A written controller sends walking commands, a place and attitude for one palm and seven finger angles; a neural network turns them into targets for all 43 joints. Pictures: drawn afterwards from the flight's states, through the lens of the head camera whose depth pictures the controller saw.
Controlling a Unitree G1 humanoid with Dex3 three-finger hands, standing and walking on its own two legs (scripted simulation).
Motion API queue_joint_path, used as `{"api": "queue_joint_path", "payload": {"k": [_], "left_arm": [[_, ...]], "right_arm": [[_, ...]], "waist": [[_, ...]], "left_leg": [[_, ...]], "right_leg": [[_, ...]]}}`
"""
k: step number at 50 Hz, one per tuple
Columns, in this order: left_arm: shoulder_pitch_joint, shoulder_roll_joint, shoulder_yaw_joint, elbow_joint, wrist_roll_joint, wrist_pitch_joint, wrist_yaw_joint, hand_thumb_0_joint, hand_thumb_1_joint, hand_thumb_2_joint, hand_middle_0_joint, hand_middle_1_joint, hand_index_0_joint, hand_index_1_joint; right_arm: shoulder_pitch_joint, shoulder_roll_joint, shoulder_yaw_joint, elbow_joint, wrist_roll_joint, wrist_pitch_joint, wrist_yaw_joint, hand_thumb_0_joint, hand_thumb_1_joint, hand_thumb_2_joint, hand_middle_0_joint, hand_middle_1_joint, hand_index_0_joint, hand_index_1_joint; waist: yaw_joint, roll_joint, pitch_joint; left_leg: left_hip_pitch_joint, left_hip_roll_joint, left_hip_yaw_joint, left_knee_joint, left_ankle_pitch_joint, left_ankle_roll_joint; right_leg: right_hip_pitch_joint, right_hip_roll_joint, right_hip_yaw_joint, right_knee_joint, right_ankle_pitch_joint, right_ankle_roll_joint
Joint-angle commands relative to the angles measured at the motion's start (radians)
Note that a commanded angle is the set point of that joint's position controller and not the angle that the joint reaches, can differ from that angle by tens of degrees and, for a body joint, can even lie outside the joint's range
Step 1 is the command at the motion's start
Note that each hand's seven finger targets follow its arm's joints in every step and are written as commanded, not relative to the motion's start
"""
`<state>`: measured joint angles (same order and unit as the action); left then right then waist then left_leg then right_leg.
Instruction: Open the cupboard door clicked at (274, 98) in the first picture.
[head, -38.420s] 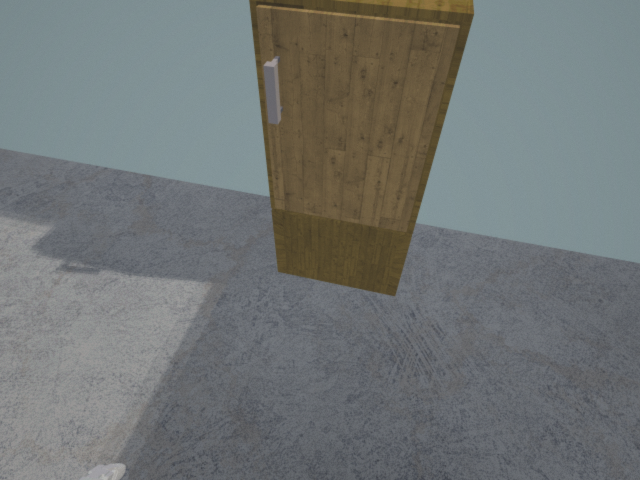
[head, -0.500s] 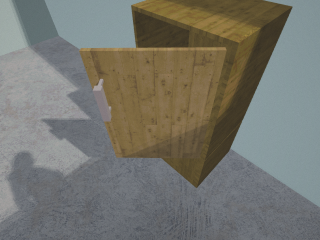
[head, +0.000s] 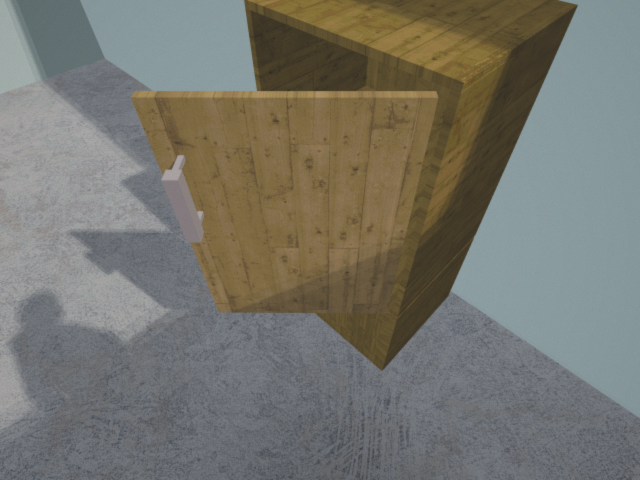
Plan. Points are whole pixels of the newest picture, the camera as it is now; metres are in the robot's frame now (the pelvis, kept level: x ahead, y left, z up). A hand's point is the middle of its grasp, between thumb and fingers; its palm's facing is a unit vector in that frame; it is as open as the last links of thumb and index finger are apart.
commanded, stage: come to a stop and stand still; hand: left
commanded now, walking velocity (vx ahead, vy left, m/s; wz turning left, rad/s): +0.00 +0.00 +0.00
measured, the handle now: (187, 199) +0.53 +0.26 +0.03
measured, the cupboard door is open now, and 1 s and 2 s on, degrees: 43 43 43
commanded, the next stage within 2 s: look again from close up in 0.04 s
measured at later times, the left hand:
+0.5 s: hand out of the picture +0.00 +0.15 -0.17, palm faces +0.04 -0.98 -0.20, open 7.3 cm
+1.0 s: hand out of the picture +0.00 +0.17 -0.18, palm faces +0.09 -0.97 -0.22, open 7.3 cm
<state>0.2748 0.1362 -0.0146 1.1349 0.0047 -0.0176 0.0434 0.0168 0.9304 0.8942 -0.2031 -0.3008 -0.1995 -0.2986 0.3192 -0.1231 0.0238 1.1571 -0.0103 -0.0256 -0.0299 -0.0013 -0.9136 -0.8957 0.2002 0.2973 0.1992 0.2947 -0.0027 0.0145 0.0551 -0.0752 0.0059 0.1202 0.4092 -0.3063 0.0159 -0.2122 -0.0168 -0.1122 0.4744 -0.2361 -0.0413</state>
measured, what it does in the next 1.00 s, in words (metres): stands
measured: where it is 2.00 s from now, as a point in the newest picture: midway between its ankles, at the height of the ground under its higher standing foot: outside the picture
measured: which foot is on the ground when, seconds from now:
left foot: down 0.00-1.00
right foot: down 0.00-1.00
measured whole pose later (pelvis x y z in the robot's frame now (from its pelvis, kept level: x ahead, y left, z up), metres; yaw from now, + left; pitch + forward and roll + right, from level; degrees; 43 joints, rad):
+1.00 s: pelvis -0.01 -0.01 +0.00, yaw +2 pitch +0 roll +0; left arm 0.26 0.14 0.03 1.08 0.02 -0.01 0.05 0.01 0.92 0.89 -0.20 -0.30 -0.20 -0.30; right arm 0.31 -0.13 -0.01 1.12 -0.01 0.02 -0.02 0.00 -0.91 -0.90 0.20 0.30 0.20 0.29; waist 0.02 0.01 0.05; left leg -0.17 0.03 0.09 0.51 -0.36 -0.01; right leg -0.25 -0.01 -0.15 0.49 -0.24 -0.06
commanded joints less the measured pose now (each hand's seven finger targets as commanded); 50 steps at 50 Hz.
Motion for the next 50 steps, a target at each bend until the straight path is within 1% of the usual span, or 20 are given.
{"api": "queue_joint_path", "payload": {"k": [1, 4, 5, 12, 14, 16, 20, 24, 28, 35, 36, 37, 38, 40, 42, 44, 46, 48, 49, 50], "left_arm": [[0.064, 0.088, 0.015, -0.024, 0.003, -0.018, -0.001, 0.0, 0.9, 0.9, -0.2, -0.3, -0.2, -0.3], [0.062, 0.085, 0.015, -0.025, 0.004, -0.016, -0.001, 0.0, 0.9, 0.9, -0.2, -0.3, -0.2, -0.3], [0.062, 0.084, 0.015, -0.025, 0.004, -0.017, -0.001, 0.0, 0.9, 0.9, -0.2, -0.3, -0.2, -0.3], [0.061, 0.093, 0.018, -0.027, 0.004, -0.019, -0.002, 0.0, 0.9, 0.9, -0.2, -0.3, -0.2, -0.3], [0.061, 0.088, 0.019, -0.029, 0.005, -0.018, -0.002, 0.0, 0.9, 0.9, -0.2, -0.3, -0.2, -0.3], [0.061, 0.093, 0.019, -0.028, 0.005, -0.019, -0.001, 0.0, 0.9, 0.9, -0.2, -0.3, -0.2, -0.3], [0.063, 0.095, 0.021, -0.03, 0.005, -0.02, -0.001, 0.0, 0.9, 0.9, -0.2, -0.3, -0.2, -0.3], [0.062, 0.095, 0.021, -0.031, 0.005, -0.018, -0.002, 0.0, 0.9, 0.9, -0.2, -0.3, -0.2, -0.3], [0.065, 0.1, 0.024, -0.034, 0.004, -0.02, -0.002, 0.0, 0.9, 0.9, -0.2, -0.3, -0.2, -0.3], [0.061, 0.098, 0.024, -0.037, 0.004, -0.019, -0.002, 0.0, 0.9, 0.9, -0.2, -0.3, -0.2, -0.3], [0.061, 0.101, 0.026, -0.036, 0.004, -0.019, -0.002, 0.0, 0.9, 0.9, -0.2, -0.3, -0.2, -0.3], [0.055, 0.118, 0.029, -0.042, 0.004, -0.022, -0.002, 0.0, 0.9, 0.9, -0.2, -0.3, -0.2, -0.3], [0.056, 0.119, 0.033, -0.046, 0.003, -0.023, -0.001, 0.0, 0.9, 0.9, -0.2, -0.3, -0.2, -0.3], [0.065, 0.121, 0.037, -0.05, 0.005, -0.02, 0.005, 0.0, 0.9, 0.9, -0.2, -0.3, -0.2, -0.3], [0.067, 0.137, 0.046, -0.056, 0.006, -0.015, 0.009, 0.0, 0.9, 0.9, -0.2, -0.3, -0.2, -0.3], [0.065, 0.154, 0.057, -0.063, 0.01, -0.009, 0.012, 0.0, 0.9, 0.9, -0.2, -0.3, -0.2, -0.3], [0.062, 0.169, 0.07, -0.075, 0.013, -0.006, 0.014, 0.0, 0.9, 0.9, -0.2, -0.3, -0.2, -0.3], [0.063, 0.176, 0.081, -0.085, 0.018, -0.003, 0.014, 0.0, 0.9, 0.9, -0.2, -0.3, -0.2, -0.3], [0.055, 0.184, 0.087, -0.092, 0.02, -0.001, 0.015, 0.0, 0.9, 0.9, -0.2, -0.3, -0.2, -0.3], [0.05, 0.187, 0.093, -0.101, 0.021, 0.001, 0.015, 0.0, 0.9, 0.9, -0.2, -0.3, -0.2, -0.3]], "right_arm": [[0.082, -0.076, -0.019, -0.009, -0.003, -0.008, -0.006, 0.0, -0.9, -0.9, 0.2, 0.3, 0.2, 0.3], [0.075, -0.071, -0.019, -0.009, -0.003, -0.006, -0.008, 0.0, -0.9, -0.9, 0.2, 0.3, 0.2, 0.3], [0.076, -0.074, -0.02, -0.01, -0.003, -0.006, -0.008, 0.0, -0.9, -0.9, 0.2, 0.3, 0.2, 0.3], [0.066, -0.079, -0.022, -0.013, -0.002, -0.006, -0.008, 0.0, -0.9, -0.9, 0.2, 0.3, 0.2, 0.3], [0.064, -0.074, -0.022, -0.012, -0.003, -0.006, -0.009, 0.0, -0.9, -0.9, 0.2, 0.3, 0.2, 0.3], [0.064, -0.077, -0.023, -0.012, -0.003, -0.006, -0.009, 0.0, -0.9, -0.9, 0.2, 0.3, 0.2, 0.3], [0.062, -0.077, -0.024, -0.013, -0.002, -0.004, -0.009, 0.0, -0.9, -0.9, 0.2, 0.3, 0.2, 0.3], [0.062, -0.068, -0.023, -0.01, -0.003, -0.001, -0.008, 0.0, -0.9, -0.9, 0.2, 0.3, 0.2, 0.3], [0.068, -0.073, -0.023, -0.011, -0.004, -0.003, -0.008, 0.0, -0.9, -0.9, 0.2, 0.3, 0.2, 0.3], [0.08, -0.067, -0.025, -0.008, -0.004, -0.001, -0.008, 0.0, -0.9, -0.9, 0.2, 0.3, 0.2, 0.3], [0.083, -0.067, -0.025, -0.007, -0.004, -0.001, -0.008, 0.0, -0.9, -0.9, 0.2, 0.3, 0.2, 0.3], [0.079, -0.084, -0.027, -0.011, -0.003, -0.002, -0.008, 0.0, -0.9, -0.9, 0.2, 0.3, 0.2, 0.3], [0.079, -0.08, -0.027, -0.014, -0.003, -0.001, -0.008, 0.0, -0.9, -0.9, 0.2, 0.3, 0.2, 0.3], [0.091, -0.063, -0.027, -0.018, -0.002, 0.01, -0.007, 0.0, -0.9, -0.9, 0.2, 0.3, 0.2, 0.3], [0.097, -0.06, -0.032, -0.028, -0.002, 0.021, -0.005, 0.0, -0.9, -0.9, 0.2, 0.3, 0.2, 0.3], [0.093, -0.057, -0.038, -0.038, -0.002, 0.033, -0.003, 0.0, -0.9, -0.9, 0.2, 0.3, 0.2, 0.3], [0.092, -0.059, -0.044, -0.049, -0.005, 0.039, 0.002, 0.0, -0.9, -0.9, 0.2, 0.3, 0.2, 0.3], [0.075, -0.064, -0.051, -0.066, -0.007, 0.042, 0.005, 0.0, -0.9, -0.9, 0.2, 0.3, 0.2, 0.3], [0.074, -0.061, -0.054, -0.07, -0.006, 0.043, 0.007, 0.0, -0.9, -0.9, 0.2, 0.3, 0.2, 0.3], [0.08, -0.061, -0.056, -0.076, -0.007, 0.041, 0.009, 0.0, -0.9, -0.9, 0.2, 0.3, 0.2, 0.3]], "waist": [[0.003, -0.019, 0.022], [0.003, -0.006, 0.035], [0.001, -0.014, 0.037], [0.001, -0.013, 0.01], [0.002, -0.023, 0.022], [0.003, -0.015, 0.02], [0.004, -0.019, 0.014], [0.005, -0.019, 0.033], [0.005, -0.024, 0.015], [0.005, -0.023, 0.032], [0.005, -0.024, 0.02], [0.009, -0.01, 0.023], [0.011, -0.002, 0.023], [0.013, -0.015, 0.005], [0.015, -0.05, -0.009], [0.017, -0.086, 0.002], [0.023, -0.126, 0.007], [0.032, -0.133, 0.018], [0.03, -0.117, 0.016], [0.027, -0.117, 0.003]], "left_leg": [[-0.104, 0.11, -0.105, -0.089, 0.153, 0.015], [-0.096, 0.113, -0.103, -0.092, 0.16, 0.015], [-0.101, 0.113, -0.105, -0.09, 0.152, 0.014], [-0.084, 0.112, -0.1, -0.088, 0.153, 0.011], [-0.082, 0.116, -0.099, -0.091, 0.162, 0.012], [-0.085, 0.114, -0.097, -0.088, 0.163, 0.01], [-0.085, 0.111, -0.093, -0.087, 0.144, 0.008], [-0.091, 0.11, -0.091, -0.091, 0.116, 0.007], [-0.091, 0.107, -0.091, -0.086, 0.124, 0.005], [-0.101, 0.107, -0.092, -0.087, 0.112, 0.004], [-0.1, 0.106, -0.091, -0.087, 0.114, 0.003], [-0.107, 0.102, -0.091, -0.084, 0.115, 0.003], [-0.114, 0.1, -0.088, -0.077, 0.118, 0.001], [-0.126, 0.09, -0.076, -0.052, 0.105, -0.009], [-0.143, 0.072, -0.061, -0.019, 0.052, -0.015], [-0.16, 0.057, -0.047, 0.026, -0.002, -0.021], [-0.194, 0.049, -0.047, 0.085, -0.05, -0.022], [-0.227, 0.052, -0.058, 0.142, -0.089, -0.021], [-0.226, 0.053, -0.061, 0.149, -0.093, -0.022], [-0.221, 0.047, -0.063, 0.152, -0.085, -0.02]], "right_leg": [[0.06, -0.12, 0.142, -0.079, 0.225, -0.019], [0.049, -0.115, 0.143, -0.084, 0.231, -0.02], [0.047, -0.115, 0.146, -0.086, 0.221, -0.02], [0.061, -0.117, 0.153, -0.092, 0.239, -0.021], [0.056, -0.113, 0.149, -0.094, 0.247, -0.02], [0.062, -0.118, 0.151, -0.093, 0.258, -0.021], [0.067, -0.12, 0.157, -0.105, 0.25, -0.021], [0.053, -0.117, 0.161, -0.123, 0.2, -0.021], [0.066, -0.121, 0.161, -0.123, 0.211, -0.022], [0.057, -0.117, 0.163, -0.132, 0.186, -0.021], [0.065, -0.118, 0.162, -0.131, 0.187, -0.021], [0.07, -0.126, 0.173, -0.133, 0.197, -0.026], [0.072, -0.137, 0.182, -0.131, 0.215, -0.031], [0.085, -0.164, 0.201, -0.124, 0.249, -0.036], [0.083, -0.206, 0.234, -0.138, 0.213, -0.053], [0.064, -0.248, 0.276, -0.168, 0.175, -0.074], [0.045, -0.292, 0.327, -0.199, 0.093, -0.104], [0.016, -0.328, 0.363, -0.213, 0.043, -0.138], [0.005, -0.339, 0.365, -0.206, 0.039, -0.147], [-0.011, -0.34, 0.361, -0.191, 0.042, -0.147]]}}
